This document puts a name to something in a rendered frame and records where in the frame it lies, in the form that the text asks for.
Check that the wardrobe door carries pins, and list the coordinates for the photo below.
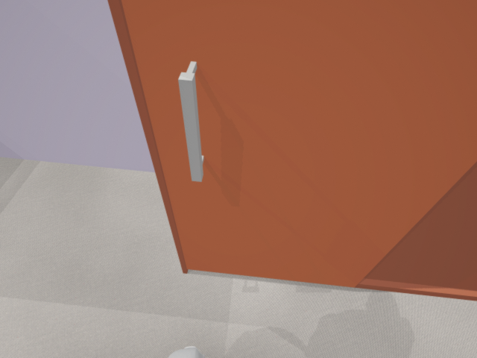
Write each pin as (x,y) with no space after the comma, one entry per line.
(441,249)
(328,128)

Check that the handle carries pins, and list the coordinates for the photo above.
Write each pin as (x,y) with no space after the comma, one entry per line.
(189,103)

